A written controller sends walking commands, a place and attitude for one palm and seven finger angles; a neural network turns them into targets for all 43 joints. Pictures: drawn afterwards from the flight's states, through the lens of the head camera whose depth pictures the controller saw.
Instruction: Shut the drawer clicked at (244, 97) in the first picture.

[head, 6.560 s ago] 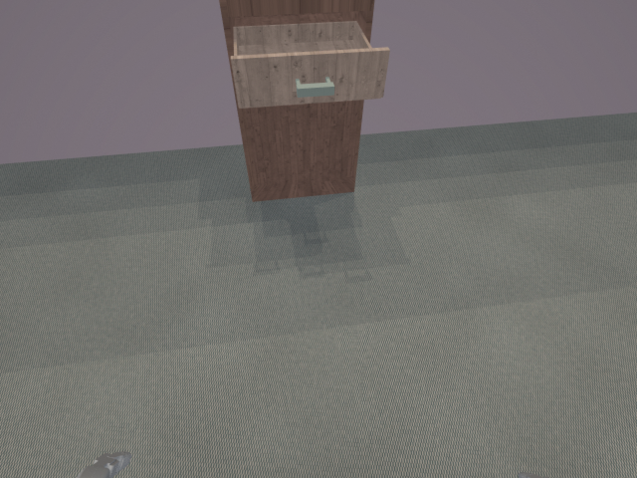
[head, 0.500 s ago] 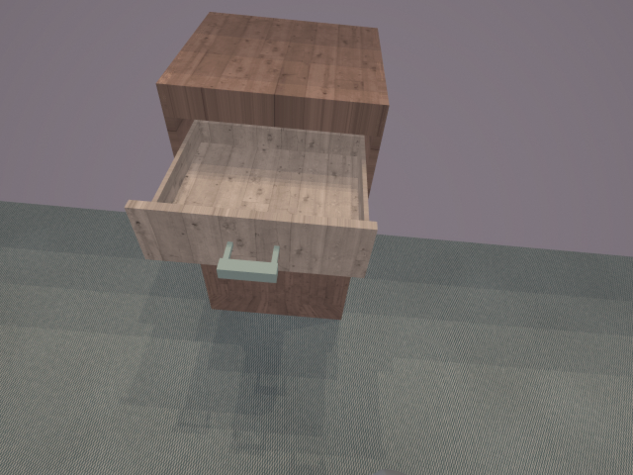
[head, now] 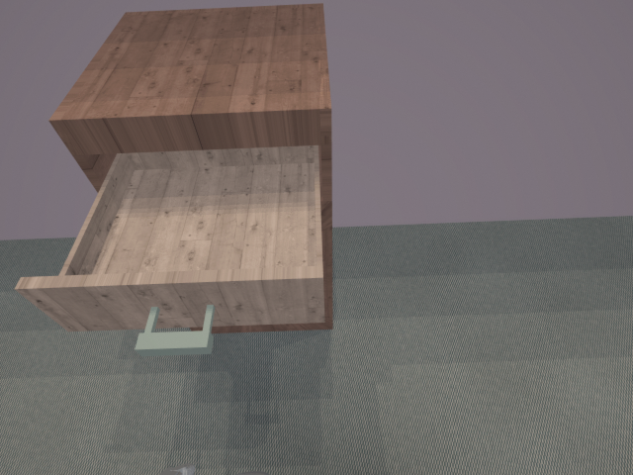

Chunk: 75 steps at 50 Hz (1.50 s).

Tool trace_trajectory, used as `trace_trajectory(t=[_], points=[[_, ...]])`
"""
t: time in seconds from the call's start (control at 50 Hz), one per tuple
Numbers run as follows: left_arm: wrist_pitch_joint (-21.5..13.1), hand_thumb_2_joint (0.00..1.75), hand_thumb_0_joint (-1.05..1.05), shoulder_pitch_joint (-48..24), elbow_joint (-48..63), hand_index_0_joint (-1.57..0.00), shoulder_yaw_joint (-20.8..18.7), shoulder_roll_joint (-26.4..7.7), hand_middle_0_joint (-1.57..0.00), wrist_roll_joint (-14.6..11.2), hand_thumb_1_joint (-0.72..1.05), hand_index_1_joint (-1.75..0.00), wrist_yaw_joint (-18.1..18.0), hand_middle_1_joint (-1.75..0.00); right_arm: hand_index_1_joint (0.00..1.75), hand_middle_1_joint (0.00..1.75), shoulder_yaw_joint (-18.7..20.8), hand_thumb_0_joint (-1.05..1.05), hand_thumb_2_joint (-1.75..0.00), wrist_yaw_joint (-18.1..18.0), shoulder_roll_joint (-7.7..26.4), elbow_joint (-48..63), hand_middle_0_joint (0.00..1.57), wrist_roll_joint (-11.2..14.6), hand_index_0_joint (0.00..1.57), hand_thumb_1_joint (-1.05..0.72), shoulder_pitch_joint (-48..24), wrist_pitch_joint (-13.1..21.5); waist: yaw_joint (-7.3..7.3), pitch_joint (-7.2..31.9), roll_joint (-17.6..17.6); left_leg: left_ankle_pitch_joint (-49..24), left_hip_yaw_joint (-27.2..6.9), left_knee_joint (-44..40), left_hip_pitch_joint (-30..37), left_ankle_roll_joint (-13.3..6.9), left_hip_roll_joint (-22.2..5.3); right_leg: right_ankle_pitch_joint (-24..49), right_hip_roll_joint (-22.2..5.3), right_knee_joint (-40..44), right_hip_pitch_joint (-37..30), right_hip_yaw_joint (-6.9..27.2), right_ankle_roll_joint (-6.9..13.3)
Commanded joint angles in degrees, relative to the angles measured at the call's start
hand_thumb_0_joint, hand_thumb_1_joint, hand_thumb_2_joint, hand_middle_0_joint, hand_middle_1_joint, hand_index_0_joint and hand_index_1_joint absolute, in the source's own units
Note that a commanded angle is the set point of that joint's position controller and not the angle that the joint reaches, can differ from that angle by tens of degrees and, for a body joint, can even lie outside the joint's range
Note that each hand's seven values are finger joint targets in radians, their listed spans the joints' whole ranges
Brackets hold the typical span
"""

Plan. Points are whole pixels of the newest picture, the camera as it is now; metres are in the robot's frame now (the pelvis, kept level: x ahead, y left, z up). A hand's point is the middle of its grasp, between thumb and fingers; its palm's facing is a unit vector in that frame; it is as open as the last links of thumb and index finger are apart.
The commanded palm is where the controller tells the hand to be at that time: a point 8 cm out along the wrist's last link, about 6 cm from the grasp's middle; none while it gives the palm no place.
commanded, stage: come to a stop and stand still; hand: left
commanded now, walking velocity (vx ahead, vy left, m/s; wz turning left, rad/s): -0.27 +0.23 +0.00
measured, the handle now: (178, 328) +0.32 +0.22 -0.05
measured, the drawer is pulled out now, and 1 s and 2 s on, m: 0.29 0.29 0.29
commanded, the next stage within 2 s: look again from close up in 0.92 s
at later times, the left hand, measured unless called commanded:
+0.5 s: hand out of the picture -0.01 +0.27 -0.17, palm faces +0.07 -0.96 -0.27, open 7.4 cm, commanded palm none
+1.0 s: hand out of the picture -0.02 +0.28 -0.16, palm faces +0.00 -0.98 -0.22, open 7.3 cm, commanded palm none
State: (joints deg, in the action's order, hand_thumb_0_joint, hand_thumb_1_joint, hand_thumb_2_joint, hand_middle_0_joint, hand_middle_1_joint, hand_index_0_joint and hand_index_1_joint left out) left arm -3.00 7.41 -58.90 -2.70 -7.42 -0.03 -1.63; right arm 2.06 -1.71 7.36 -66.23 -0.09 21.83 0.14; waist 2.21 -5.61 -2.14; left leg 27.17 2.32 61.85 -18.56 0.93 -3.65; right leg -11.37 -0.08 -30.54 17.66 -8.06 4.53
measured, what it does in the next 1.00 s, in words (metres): steps to the left: left foot, then right foot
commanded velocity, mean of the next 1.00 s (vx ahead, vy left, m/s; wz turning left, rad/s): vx -0.03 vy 0.02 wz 0.00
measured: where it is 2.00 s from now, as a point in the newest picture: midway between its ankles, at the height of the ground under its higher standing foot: outside the picture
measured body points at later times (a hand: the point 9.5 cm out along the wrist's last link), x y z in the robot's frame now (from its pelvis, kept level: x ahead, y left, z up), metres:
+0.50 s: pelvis -0.03 +0.07 +0.00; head -0.05 +0.06 +0.45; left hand -0.01 +0.32 -0.15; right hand +0.07 -0.16 -0.14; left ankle -0.05 +0.15 -0.73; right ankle +0.05 -0.06 -0.72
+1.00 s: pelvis -0.05 +0.10 +0.01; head -0.05 +0.09 +0.46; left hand -0.02 +0.33 -0.14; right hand -0.08 -0.12 -0.15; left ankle -0.05 +0.15 -0.73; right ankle -0.02 -0.02 -0.73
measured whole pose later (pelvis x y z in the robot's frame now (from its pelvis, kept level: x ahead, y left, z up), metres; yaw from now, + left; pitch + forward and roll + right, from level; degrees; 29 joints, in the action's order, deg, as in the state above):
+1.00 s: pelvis -0.05 +0.10 +0.01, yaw -1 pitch -1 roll +1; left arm 0.9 16.7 -58.3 -0.1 -8.7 1.0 -1.6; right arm -0.5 -0.9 10.1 -60.7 -0.8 20.9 -0.2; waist 0.8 -0.9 -1.1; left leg 13.3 6.0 23.6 -9.9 -5.5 4.5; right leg -12.0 -0.5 -27.5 14.8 -0.1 0.5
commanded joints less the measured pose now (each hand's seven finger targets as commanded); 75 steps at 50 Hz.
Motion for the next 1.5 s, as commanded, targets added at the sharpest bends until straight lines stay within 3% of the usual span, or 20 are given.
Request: trace_trajectory(t=[0.0, 0.1, 0.26, 0.28, 0.3, 0.32, 0.34, 0.36, 0.4, 0.42, 0.44, 0.5, 0.56, 0.62, 0.66, 0.7, 0.8, 0.86, 1.22, 1.48], points=[[0.81, 0.90, 0.00, 3.52, 1.83, -0.20, -0.71, -7.82, -0.20, 1.28, 0.90, -0.30, -1.00, -0.30, 0.30, 0.30, 0.61, 0.00, -0.90, -0.21, 0.58, 1.76, 0.20, 0.12, 0.20, -0.90, 5.64, -2.19, -0.23, 5.62, 4.81, -3.46, -1.94, -5.11, 2.06, 1.35, -0.92, 31.50, -17.08, 13.14, 1.93, 10.42, 5.27], [2.34, 0.90, 0.00, 5.79, 1.92, -0.20, -1.83, -10.59, -0.20, 1.26, 0.90, -0.30, -1.12, -0.30, 0.30, 0.30, 1.88, 0.00, -0.90, 0.38, 4.80, 5.61, 0.20, -0.81, 0.20, -0.90, -0.99, -3.61, -2.73, 6.65, 8.96, -3.48, -3.14, -3.71, -4.44, 2.47, 1.06, 26.30, -18.63, 13.28, -3.63, 14.44, 6.56], [3.26, 0.90, 0.00, 6.67, 2.80, -0.20, -2.58, -12.71, -0.20, 2.15, 0.90, -0.30, -0.89, -0.30, 0.30, 0.30, 1.72, 0.00, -0.90, 0.94, 5.42, 9.64, 0.20, -0.26, 0.20, -0.90, -7.62, -2.23, -4.36, 8.52, 13.29, -1.90, -1.34, -18.87, 0.37, 1.58, 2.50, 13.08, -16.93, 13.81, -6.24, 16.55, 6.53], [2.20, 0.90, 0.00, 10.50, 4.21, -0.20, -1.61, -14.96, -0.20, 2.41, 0.90, -0.30, -3.19, -0.30, 0.30, 0.30, 2.71, 0.00, -0.90, 1.22, 9.71, 14.16, 0.20, -0.37, 0.20, -0.90, -4.92, -1.07, -1.77, 19.89, 6.93, 1.95, 1.66, -15.56, -0.90, 2.45, 5.72, 34.83, -19.55, 8.45, -18.90, 23.32, 4.95], [2.49, 0.90, 0.00, 9.33, 6.50, -0.20, -2.17, -16.59, -0.20, 2.36, 0.90, -0.30, -3.16, -0.30, 0.30, 0.30, 2.36, 0.00, -0.90, 1.24, 6.90, 16.24, 0.20, -0.25, 0.20, -0.90, -6.42, -0.85, -2.90, 20.79, 4.25, 1.00, -0.16, -20.47, -1.28, 0.78, 3.22, 23.87, -19.06, 4.07, -17.85, 20.48, 6.65], [2.87, 0.90, 0.00, 7.99, 6.33, -0.20, -1.99, -14.84, -0.20, 2.08, 0.90, -0.30, -2.76, -0.30, 0.30, 0.30, 1.71, 0.00, -0.90, 1.19, 6.40, 16.42, 0.20, -0.34, 0.20, -0.90, -8.10, -0.89, -2.82, 17.79, 0.25, -3.31, 1.58, -29.81, 3.01, 0.64, 4.40, 14.80, -16.99, 3.86, -12.28, 18.01, 5.80], [3.37, 0.90, 0.00, 6.87, 6.31, -0.20, -1.57, -14.84, -0.20, 1.88, 0.90, -0.30, -2.54, -0.30, 0.30, 0.30, 1.30, 0.00, -0.90, 1.09, 6.04, 16.32, 0.20, -0.29, 0.20, -0.90, -6.14, -0.76, -0.79, 14.06, 2.37, -8.85, 2.47, -37.43, 8.02, 0.25, 5.57, 5.44, -14.10, 3.39, -5.35, 14.65, 2.92], [3.89, 0.90, 0.00, 6.01, 6.60, -0.20, -0.72, -12.20, -0.20, 1.56, 0.90, -0.30, -2.23, -0.30, 0.30, 0.30, 1.19, 0.00, -0.90, 0.91, 7.00, 16.10, 0.20, -0.45, 0.20, -0.90, -4.02, -0.52, 0.02, 9.23, 0.44, -10.94, 0.97, -41.21, 9.91, -0.54, 3.10, -3.80, -10.43, 1.58, 0.51, 11.12, 0.10], [4.66, 0.90, 0.00, 7.37, 6.99, -0.20, 0.26, -7.43, -0.20, 0.83, 0.90, -0.30, -1.34, -0.30, 0.30, 0.30, 1.46, 0.00, -0.90, 0.72, 11.81, 18.07, 0.20, -1.33, 0.20, -0.90, -6.49, -0.75, -2.01, 0.90, -8.70, -14.42, -11.81, -46.60, -0.01, -5.40, -9.41, -10.77, -2.97, -3.80, 4.15, 4.61, -4.17], [4.97, 0.90, 0.00, 9.34, 6.98, -0.20, 0.12, -7.60, -0.20, 0.94, 0.90, -0.30, -1.09, -0.30, 0.30, 0.30, 1.56, 0.00, -0.90, 0.85, 12.69, 19.61, 0.20, -1.78, 0.20, -0.90, -8.37, -0.86, -3.26, 0.99, -3.87, -16.19, -10.89, -46.91, -2.13, -7.17, -11.78, -9.33, -1.92, -7.84, 2.75, 3.56, -3.96], [5.58, 0.90, 0.00, 7.34, 6.28, -0.20, 0.50, -7.37, -0.20, 1.59, 0.90, -0.30, -1.05, -0.30, 0.30, 0.30, 1.01, 0.00, -0.90, 0.50, 11.08, 19.35, 0.20, -1.57, 0.20, -0.90, -9.63, -0.45, -2.03, -2.17, -10.94, -17.17, -12.49, -49.09, -4.38, -5.97, -9.15, -12.01, -1.52, -12.62, 2.91, 5.34, -3.97], [5.51, 0.90, 0.00, 10.57, 5.85, -0.20, 0.16, -7.33, -0.20, 1.30, 0.90, -0.30, -0.44, -0.30, 0.30, 0.30, 0.50, 0.00, -0.90, 0.52, 11.51, 19.41, 0.20, -1.39, 0.20, -0.90, -11.21, -0.79, -3.50, -3.97, -3.46, -13.34, -9.83, -47.29, -6.78, -8.21, -7.03, -9.85, -0.82, -17.73, 2.32, 8.07, -3.80], [4.85, 0.90, 0.00, 11.01, 6.37, -0.20, 0.18, -7.06, -0.20, 1.14, 0.90, -0.30, -0.29, -0.30, 0.30, 0.30, 0.40, 0.00, -0.90, 0.43, 11.07, 18.32, 0.20, -1.49, 0.20, -0.90, -9.36, -0.53, -3.55, -3.27, -1.51, -10.63, -11.85, -46.69, -3.25, -9.08, -7.50, -10.28, -1.13, -11.06, 2.03, 8.20, -3.63], [3.71, 0.90, 0.00, 12.52, 5.98, -0.20, 0.29, -7.48, -0.20, 1.35, 0.90, -0.30, -0.39, -0.30, 0.30, 0.30, 0.04, 0.00, -0.90, 0.27, 9.72, 17.21, 0.20, -0.94, 0.20, -0.90, -7.25, 0.00, -3.68, -0.11, 2.84, -10.71, -11.52, -42.68, -0.55, -6.83, -4.53, -1.85, -2.06, 3.91, -3.51, 11.43, -2.59], [2.72, 0.90, 0.00, 12.08, 5.99, -0.20, 1.07, -8.09, -0.20, 1.17, 0.90, -0.30, -0.47, -0.30, 0.30, 0.30, -0.52, 0.00, -0.90, 0.41, 8.44, 16.54, 0.20, -0.51, 0.20, -0.90, -5.74, 0.40, -2.01, 2.81, 4.37, -9.23, -8.71, -41.48, 2.90, -4.39, -0.81, -2.18, -6.50, 7.63, -2.48, 17.54, -0.03], [2.11, 0.90, 0.00, 9.43, 6.32, -0.20, 0.99, -8.28, -0.20, 1.01, 0.90, -0.30, -0.50, -0.30, 0.30, 0.30, -0.54, 0.00, -0.90, 0.41, 8.80, 14.71, 0.20, -0.60, 0.20, -0.90, -2.71, 0.09, -0.27, 5.12, 13.62, -8.33, -5.98, -39.69, 7.85, -3.68, 0.18, -8.46, -7.15, 9.75, 0.36, 19.11, 0.72], [2.79, 0.90, 0.00, 10.30, 5.66, -0.20, 1.26, -7.29, -0.20, 0.90, 0.90, -0.30, -0.49, -0.30, 0.30, 0.30, -1.08, 0.00, -0.90, 0.61, 9.13, 12.05, 0.20, -0.88, 0.20, -0.90, -2.91, 0.86, -1.87, 2.00, 0.10, -3.93, -10.30, -48.24, 3.63, -4.30, -3.09, -5.77, -3.68, 5.88, -1.80, 13.46, -1.21], [3.00, 0.90, 0.00, 11.43, 4.47, -0.20, 1.52, -6.98, -0.20, 1.08, 0.90, -0.30, -0.46, -0.30, 0.30, 0.30, -1.28, 0.00, -0.90, 0.51, 9.15, 11.03, 0.20, -0.80, 0.20, -0.90, -3.06, 0.94, -2.74, 0.83, -1.10, -0.92, -11.19, -50.29, 0.83, -4.56, -3.42, -5.08, -3.31, 5.26, -3.71, 12.21, -1.47], [2.31, 0.90, 0.00, 11.50, 0.08, -0.20, 2.37, -5.87, -0.20, 0.45, 0.90, -0.30, -0.80, -0.30, 0.30, 0.30, -2.26, 0.00, -0.90, -0.47, 7.30, 5.53, 0.20, -0.43, 0.20, -0.90, 0.29, 1.92, -1.78, 3.80, 1.71, -27.05, -6.83, -44.17, 10.83, -4.21, -3.06, 6.58, -5.14, 7.10, -5.86, 12.71, -1.49], [2.36, 0.90, 0.00, 12.01, -1.39, -0.20, 2.55, -5.65, -0.20, 0.45, 0.90, -0.30, -0.89, -0.30, 0.30, 0.30, -2.34, 0.00, -0.90, -0.78, 7.39, 4.13, 0.20, -0.38, 0.20, -0.90, -1.42, 1.92, -1.87, 3.05, 2.36, -28.65, -6.12, -43.70, 12.83, -4.13, -2.98, 8.91, -5.60, 7.83, -6.50, 13.04, -1.61]])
